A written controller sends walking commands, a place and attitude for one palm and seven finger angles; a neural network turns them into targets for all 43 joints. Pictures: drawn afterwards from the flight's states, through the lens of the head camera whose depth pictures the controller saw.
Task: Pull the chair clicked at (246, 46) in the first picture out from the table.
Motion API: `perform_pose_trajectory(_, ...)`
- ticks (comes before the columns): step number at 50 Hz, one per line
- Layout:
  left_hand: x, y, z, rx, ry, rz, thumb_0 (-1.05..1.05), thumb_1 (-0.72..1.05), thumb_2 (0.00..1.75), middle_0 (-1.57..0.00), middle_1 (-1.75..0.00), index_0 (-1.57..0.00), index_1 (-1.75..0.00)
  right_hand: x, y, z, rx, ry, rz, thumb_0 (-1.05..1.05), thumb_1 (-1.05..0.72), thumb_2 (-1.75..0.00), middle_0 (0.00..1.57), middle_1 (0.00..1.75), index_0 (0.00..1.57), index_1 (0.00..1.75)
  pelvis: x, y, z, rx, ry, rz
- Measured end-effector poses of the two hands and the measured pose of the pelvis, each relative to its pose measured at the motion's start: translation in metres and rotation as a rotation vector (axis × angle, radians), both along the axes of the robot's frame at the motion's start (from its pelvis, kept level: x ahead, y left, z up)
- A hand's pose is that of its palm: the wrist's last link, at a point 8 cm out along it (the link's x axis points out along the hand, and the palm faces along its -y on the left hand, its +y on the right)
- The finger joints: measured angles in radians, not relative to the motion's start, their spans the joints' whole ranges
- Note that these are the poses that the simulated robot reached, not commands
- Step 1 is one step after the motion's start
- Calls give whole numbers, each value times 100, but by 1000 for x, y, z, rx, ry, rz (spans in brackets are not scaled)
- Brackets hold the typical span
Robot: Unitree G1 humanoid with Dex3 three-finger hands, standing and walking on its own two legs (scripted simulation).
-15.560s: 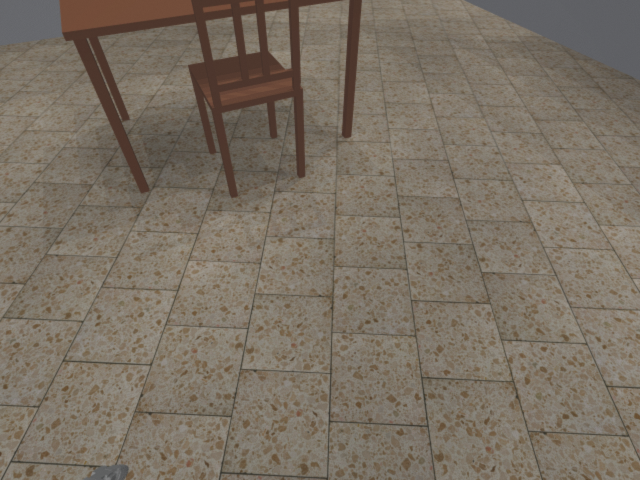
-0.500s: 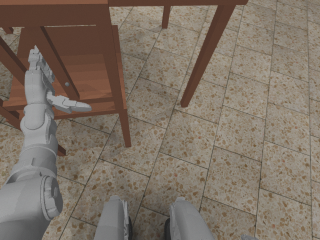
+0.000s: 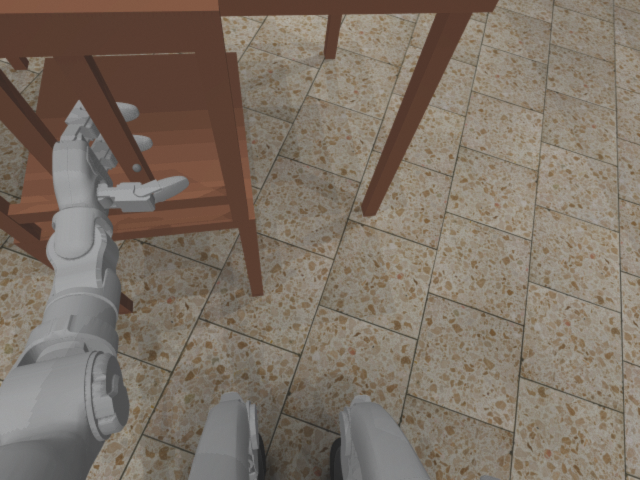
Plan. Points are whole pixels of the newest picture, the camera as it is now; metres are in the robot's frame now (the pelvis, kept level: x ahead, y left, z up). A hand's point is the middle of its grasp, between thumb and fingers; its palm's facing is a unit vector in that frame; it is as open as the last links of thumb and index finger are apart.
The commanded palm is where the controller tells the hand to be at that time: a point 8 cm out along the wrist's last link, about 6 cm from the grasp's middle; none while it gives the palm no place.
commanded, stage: hook a spindle and tug to test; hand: left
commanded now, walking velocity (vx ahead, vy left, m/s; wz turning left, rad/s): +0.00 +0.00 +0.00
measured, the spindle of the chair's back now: (43, 146) +0.51 +0.31 +0.04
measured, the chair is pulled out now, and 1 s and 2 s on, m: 0.00 0.03 0.16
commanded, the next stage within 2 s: step backward, pulling the chair out in 0.90 s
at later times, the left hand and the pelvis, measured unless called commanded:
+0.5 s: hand (140, 164) +0.49 +0.20 +0.03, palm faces +0.15 -0.99 -0.01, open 5.8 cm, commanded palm +0.44 +0.23 +0.03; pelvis +0.02 +0.00 +0.01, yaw +0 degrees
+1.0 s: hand (138, 188) +0.45 +0.20 +0.03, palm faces +0.12 -0.99 -0.01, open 5.9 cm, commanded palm +0.43 +0.24 +0.03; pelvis +0.04 +0.00 +0.02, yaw +0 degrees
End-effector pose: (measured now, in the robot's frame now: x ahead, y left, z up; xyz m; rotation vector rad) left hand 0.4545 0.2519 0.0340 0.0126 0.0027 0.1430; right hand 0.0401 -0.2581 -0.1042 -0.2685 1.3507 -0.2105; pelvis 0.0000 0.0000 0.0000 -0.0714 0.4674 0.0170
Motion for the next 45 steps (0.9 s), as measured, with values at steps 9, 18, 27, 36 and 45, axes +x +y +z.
perform_pose_trajectory(9,6,0,0,13,-1,-9,0,37,67,-42,-135,-40,-137,-4,1,1,2,27,-16,1,-90,-90,20,30,20,30,4,1,1,0,7,-5)
perform_pose_trajectory(18,6,-2,0,-1,2,0,1,67,79,-40,-138,-39,-140,2,3,3,13,31,-18,1,-90,-90,20,30,20,30,9,3,4,2,9,-5)
perform_pose_trajectory(27,4,-3,1,0,9,3,1,69,77,-37,-140,-36,-143,19,5,8,28,-3,-22,1,-90,-90,20,30,20,30,18,3,9,6,9,-12)
perform_pose_trajectory(36,-5,-5,2,1,18,-7,2,71,76,-35,-140,-34,-144,41,8,14,44,-42,-16,1,-90,-90,20,30,20,30,30,4,17,11,8,-18)
perform_pose_trajectory(45,-21,-5,2,0,20,-25,2,71,76,-35,-139,-34,-144,67,10,19,53,-100,8,1,-90,-90,20,30,20,30,39,5,22,14,3,-16)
